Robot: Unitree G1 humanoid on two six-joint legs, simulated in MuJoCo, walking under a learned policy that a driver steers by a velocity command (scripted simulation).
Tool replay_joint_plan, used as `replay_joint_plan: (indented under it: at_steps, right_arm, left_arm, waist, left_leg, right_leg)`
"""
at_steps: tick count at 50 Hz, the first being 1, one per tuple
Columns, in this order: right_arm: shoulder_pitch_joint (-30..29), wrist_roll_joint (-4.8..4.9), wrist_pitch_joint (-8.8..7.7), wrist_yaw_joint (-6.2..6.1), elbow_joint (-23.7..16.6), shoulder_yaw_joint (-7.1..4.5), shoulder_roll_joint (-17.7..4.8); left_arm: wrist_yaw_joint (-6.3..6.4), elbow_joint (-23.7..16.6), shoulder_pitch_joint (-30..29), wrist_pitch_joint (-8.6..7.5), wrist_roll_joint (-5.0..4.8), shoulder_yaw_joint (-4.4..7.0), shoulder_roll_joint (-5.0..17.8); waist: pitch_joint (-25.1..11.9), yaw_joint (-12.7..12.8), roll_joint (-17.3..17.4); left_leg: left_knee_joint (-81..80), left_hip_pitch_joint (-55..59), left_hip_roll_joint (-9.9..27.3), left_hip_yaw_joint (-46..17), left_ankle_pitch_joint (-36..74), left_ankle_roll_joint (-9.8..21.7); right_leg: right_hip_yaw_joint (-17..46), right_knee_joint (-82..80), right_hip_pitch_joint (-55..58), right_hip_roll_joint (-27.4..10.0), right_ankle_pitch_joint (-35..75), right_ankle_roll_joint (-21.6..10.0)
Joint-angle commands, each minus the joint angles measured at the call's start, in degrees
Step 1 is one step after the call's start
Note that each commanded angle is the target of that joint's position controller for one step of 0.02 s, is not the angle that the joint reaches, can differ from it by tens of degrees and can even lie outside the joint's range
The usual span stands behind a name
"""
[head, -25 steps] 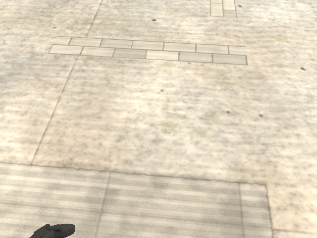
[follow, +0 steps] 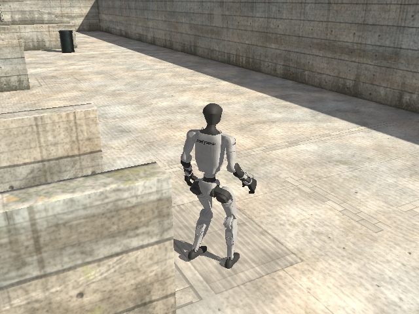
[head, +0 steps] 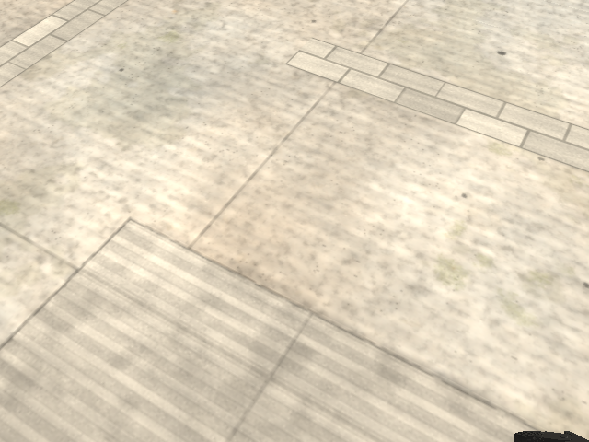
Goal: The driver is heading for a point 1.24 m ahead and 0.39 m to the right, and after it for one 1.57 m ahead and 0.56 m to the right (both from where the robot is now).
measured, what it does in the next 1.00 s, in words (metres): steps on the spot, turning right: left foot, then right foot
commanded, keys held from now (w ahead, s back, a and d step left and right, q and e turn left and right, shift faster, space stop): e+shift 0.64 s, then q+shift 0.36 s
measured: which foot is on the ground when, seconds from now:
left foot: up 0.00-0.04, down 0.06-0.46, up 0.48-0.86, down 0.88-1.00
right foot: down 0.00-0.06, up 0.08-0.44, down 0.46-0.90, up 0.92-1.00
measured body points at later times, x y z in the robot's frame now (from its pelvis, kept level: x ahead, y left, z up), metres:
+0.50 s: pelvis -0.02 -0.04 -0.01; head +0.03 -0.07 +0.44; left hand +0.26 +0.15 -0.09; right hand +0.02 -0.36 -0.11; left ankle -0.02 +0.13 -0.70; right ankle -0.04 -0.15 -0.73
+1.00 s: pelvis +0.00 -0.04 +0.00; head +0.04 -0.03 +0.45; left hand +0.29 +0.07 -0.09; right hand -0.02 -0.34 -0.09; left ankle +0.07 +0.04 -0.73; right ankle -0.08 -0.14 -0.67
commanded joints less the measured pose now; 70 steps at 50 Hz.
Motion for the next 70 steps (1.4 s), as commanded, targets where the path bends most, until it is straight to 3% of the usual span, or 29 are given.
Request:
replay_joint_plan:
  at_steps: [1,2,3,4,5,6,9,16,21,23,24,25,26,28,34,40,43,45,46,48,51,56,62,63,64,65,66,68,70]
  right_arm:
    - [5.82,1.06,-1.1,-0.22,-1.05,-2.07,-4.82]
    - [7.93,0.81,-1.02,-0.23,-0.23,-2.65,-5.95]
    - [10.56,-0.34,-0.76,-0.55,0.03,-3.55,-8.81]
    - [9.2,-3.2,-0.3,-0.43,0.26,-5.07,-14.54]
    - [6.79,-4.67,-0.64,-0.41,-0.33,-4.89,-12.22]
    - [3.36,-4.38,-1.48,-0.66,-1.75,-3.78,-8.73]
    - [-5.18,-0.58,-2.55,-1.35,-2.39,-2.58,-3.64]
    - [3.04,-0.95,-1.42,-2.02,1.47,-4.9,-8.54]
    - [-1.2,1.41,-3.36,-0.16,1.96,-5.93,-10.5]
    - [4.31,1.45,-3.72,0.88,4.09,-5.28,-7.28]
    - [1.84,-1.58,-4.09,1.11,-0.64,-3.74,-3.19]
    - [-3.25,-1.79,-4.48,1.04,-1.77,-3.54,-4.36]
    - [-6.99,-0.43,-4.49,0.68,-2.16,-4.06,-6.92]
    - [-6.84,-0.78,-4.35,-1.02,-1.78,-4.17,-7.06]
    - [-1.54,-0.24,-2.3,-1.01,1.89,-3.03,-4.0]
    - [-0.91,0.21,-1.14,-0.35,2.11,-1.74,-2.71]
    - [-1.47,0.5,-1.72,0.5,0.78,-2.56,-5.3]
    - [-1.27,0.36,-2.16,0.65,-1.18,-3.86,-11.5]
    - [0.72,1.02,-2.34,0.53,-0.59,-4.51,-12.69]
    - [6.86,-0.7,-3.21,0.01,-0.01,-4.13,-10.7]
    - [1.59,1.78,-2.4,-1.22,-1.51,-4.76,-10.56]
    - [3.45,1.58,-0.63,-1.81,-2.33,-5.66,-9.99]
    - [1.46,2.12,0.26,-1.03,-3.82,-7.13,-12.74]
    - [3.7,2.01,0.42,-0.96,-3.74,-6.49,-10.26]
    - [6.99,1.66,0.49,-0.35,-3.4,-5.69,-6.55]
    - [5.61,1.12,-0.64,0.1,-5.13,-7.04,-11.03]
    - [5.55,0.98,-1.0,0.57,-3.75,-8.33,-15.68]
    - [6.74,0.83,-0.11,0.67,-1.22,-8.07,-13.61]
    - [5.45,1.49,0.92,0.72,-2.18,-6.81,-10.49]
  left_arm:
    - [-0.44,-4.31,-2.43,-0.44,-0.69,2.99,10.87]
    - [-0.57,-3.67,-0.92,-0.68,-1.57,2.93,10.15]
    - [-0.66,-3.59,-0.54,-1.11,-1.95,2.55,8.26]
    - [-1.26,-6.39,-3.04,-2.26,-2.45,1.72,5.14]
    - [-1.19,-6.4,-5.2,-3.1,-1.66,2.87,8.15]
    - [-1.17,-5.36,-4.05,-2.86,-1.22,4.06,10.83]
    - [0.05,-2.18,2.73,0.56,-0.72,4.3,9.13]
    - [-2.27,-9.45,-7.55,1.19,-1.08,1.34,4.17]
    - [-3.92,-7.6,-1.38,2.17,-1.58,2.94,7.14]
    - [-2.61,-6.03,5.55,1.81,-0.95,5.44,12.0]
    - [-1.59,-7.02,8.39,1.31,-0.3,7.89,22.49]
    - [-2.24,-9.11,7.55,-0.15,1.72,7.4,21.96]
    - [-2.52,-9.2,5.9,-1.05,1.55,6.86,19.4]
    - [-1.28,-9.71,-1.9,-0.76,-1.63,5.19,14.12]
    - [0.95,-10.54,-6.76,-0.1,-0.01,3.65,11.55]
    - [-0.52,-6.63,-5.77,-1.19,2.33,0.11,5.09]
    - [-0.79,-5.35,-5.55,-1.69,1.18,1.13,9.26]
    - [-0.24,-6.02,-2.83,-2.14,1.79,1.54,8.98]
    - [0.12,-6.94,-6.28,-2.3,2.41,1.53,8.47]
    - [0.34,-8.28,-12.06,-2.16,0.55,2.32,9.31]
    - [0.33,-7.35,-10.85,-1.02,-0.04,2.41,6.73]
    - [-0.1,-6.55,-11.44,-1.45,-0.47,1.78,2.88]
    - [-1.1,-2.93,-2.87,-2.64,-1.5,3.23,6.65]
    - [-0.83,-1.62,0.48,-2.85,-1.19,4.26,9.64]
    - [-0.72,-2.75,0.07,-2.36,0.67,5.0,13.79]
    - [-1.62,-3.75,-2.5,-3.17,4.08,4.76,13.87]
    - [-1.52,-5.41,-8.43,-3.51,3.81,4.1,11.63]
    - [-0.26,-6.63,-12.79,-3.47,1.91,2.58,7.16]
    - [0.49,-5.78,-10.59,-2.96,0.85,2.05,7.08]
  waist:
    - [-6.74,-4.42,-14.54]
    - [-7.37,-5.21,-13.93]
    - [-8.36,-5.85,-10.3]
    - [-7.2,-5.21,9.76]
    - [-7.66,-6.61,15.38]
    - [-6.72,-5.29,11.73]
    - [-2.26,-1.38,8.57]
    - [-3.29,-6.78,10.88]
    - [-5.24,-3.05,10.92]
    - [-7.03,-0.98,1.3]
    - [-7.8,-2.1,-19.94]
    - [-17.71,1.69,-15.51]
    - [-16.32,2.56,-9.28]
    - [-9.26,-1.64,-4.95]
    - [-8.53,-4.46,-6.28]
    - [-7.67,-2.56,-7.64]
    - [-1.67,-3.16,-7.8]
    - [-2.22,0.05,5.46]
    - [-1.61,-1.73,14.36]
    - [-3.03,-6.79,12.52]
    - [-3.0,-3.76,4.51]
    - [-7.78,-4.72,8.88]
    - [-5.75,-1.58,11.54]
    - [-7.67,-1.91,7.98]
    - [-8.19,-3.78,-7.89]
    - [-6.12,-4.08,-15.48]
    - [-4.08,-6.34,-10.97]
    - [-2.52,-6.43,-5.78]
    - [0.11,-4.97,-5.73]
  left_leg:
    - [-19.31,8.3,-3.7,3.63,7.42,2.21]
    - [-24.01,14.5,-2.67,2.77,10.3,4.16]
    - [-24.93,23.11,4.79,-1.75,11.86,7.11]
    - [-27.49,23.55,20.01,-14.83,20.53,14.29]
    - [-30.59,19.47,27.53,-21.08,28.67,20.03]
    - [-30.78,17.99,25.4,-17.68,30.45,19.53]
    - [-29.65,14.87,17.63,-4.26,32.84,13.35]
    - [-26.62,22.95,19.91,3.38,34.0,14.01]
    - [-19.68,17.87,20.78,9.03,35.99,11.05]
    - [-3.51,8.14,14.58,15.63,29.48,3.58]
    - [19.15,-16.6,5.48,16.76,-10.33,-3.16]
    - [28.94,-21.0,2.06,2.32,-15.81,-3.37]
    - [29.18,-20.39,3.05,-0.63,-11.06,-1.78]
    - [21.68,-19.02,4.17,-1.2,-2.35,-0.28]
    - [4.66,-6.39,-0.28,0.52,8.71,-1.01]
    - [-3.87,7.75,3.19,2.89,7.58,1.77]
    - [-17.1,9.69,0.87,5.0,11.89,4.64]
    - [-22.0,12.18,8.2,-9.29,35.68,10.13]
    - [-27.88,12.25,15.52,-22.23,35.37,18.97]
    - [-31.07,20.03,19.81,-32.19,35.71,24.63]
    - [-28.23,19.08,13.22,-22.87,34.72,17.75]
    - [-26.15,19.79,7.54,-21.7,29.61,14.54]
    - [-26.45,8.16,3.97,-27.39,11.32,11.03]
    - [-21.32,0.48,0.72,-23.82,0.77,8.03]
    - [-4.68,-11.87,-7.51,-11.1,-9.11,4.27]
    - [7.98,-16.51,-4.29,-8.89,-8.92,1.91]
    - [14.87,-14.08,0.16,-5.92,-3.77,1.11]
    - [22.46,-13.46,0.97,-3.15,4.33,-0.16]
    - [24.06,-16.38,2.91,-0.48,7.12,-0.9]
  right_leg:
    - [16.73,-8.36,8.81,-7.82,-5.36,-11.28]
    - [16.95,-7.51,5.77,-6.88,-7.94,-9.22]
    - [14.08,-2.44,-2.38,-4.45,-14.99,-5.41]
    - [0.93,11.5,-14.98,3.74,-20.17,-1.82]
    - [-2.25,25.18,-18.7,2.1,-27.29,0.84]
    - [-1.93,35.75,-18.1,0.17,-25.13,1.91]
    - [-3.2,47.81,-17.64,-1.22,-17.35,3.61]
    - [-9.05,25.96,-14.79,-5.92,-13.94,3.99]
    - [-15.08,9.73,2.78,-3.07,-7.27,-0.46]
    - [-9.77,-1.77,20.06,-1.87,13.42,-5.33]
    - [16.1,-0.5,35.35,-18.11,43.87,-16.18]
    - [25.07,-3.16,35.84,-24.32,39.7,-25.28]
    - [20.43,-5.05,32.97,-21.64,28.34,-23.33]
    - [14.86,-5.96,24.41,-15.8,16.32,-16.09]
    - [10.2,-5.8,15.12,-10.83,11.56,-11.94]
    - [8.7,-5.13,8.56,-13.08,5.8,-12.86]
    - [7.11,-2.85,8.74,-10.95,-1.06,-11.2]
    - [0.35,9.03,7.03,-2.63,-7.12,-5.54]
    - [-6.27,16.89,1.88,3.26,-14.99,-0.46]
    - [-0.68,38.46,-9.31,4.02,-30.86,2.3]
    - [0.76,41.0,-10.96,1.83,-22.15,3.45]
    - [-2.29,19.75,-2.76,4.02,-16.77,4.38]
    - [-3.35,-6.59,15.18,4.16,-8.17,0.29]
    - [1.25,-9.32,25.08,-3.13,-6.65,-1.85]
    - [14.83,-10.04,31.45,-17.34,-3.42,-8.73]
    - [25.42,-12.54,22.17,-26.59,-0.52,-15.61]
    - [19.08,-12.58,17.66,-24.08,0.03,-15.2]
    - [7.0,-11.29,15.03,-15.68,0.68,-11.25]
    - [1.16,-11.96,14.82,-14.27,5.22,-11.64]
Velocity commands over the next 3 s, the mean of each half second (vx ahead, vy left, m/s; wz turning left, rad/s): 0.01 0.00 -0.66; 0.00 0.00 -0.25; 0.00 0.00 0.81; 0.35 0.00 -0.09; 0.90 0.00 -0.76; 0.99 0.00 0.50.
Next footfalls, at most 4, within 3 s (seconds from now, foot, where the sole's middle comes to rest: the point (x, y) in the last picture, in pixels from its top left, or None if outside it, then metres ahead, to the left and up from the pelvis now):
0.06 left None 0.03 0.13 -0.77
0.46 right None -0.01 -0.16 -0.77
0.88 left None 0.10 0.02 -0.77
1.26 right None -0.01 -0.19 -0.77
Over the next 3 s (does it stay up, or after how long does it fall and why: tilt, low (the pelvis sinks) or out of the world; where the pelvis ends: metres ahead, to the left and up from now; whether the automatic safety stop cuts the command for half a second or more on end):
stays up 0.87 -0.47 0.01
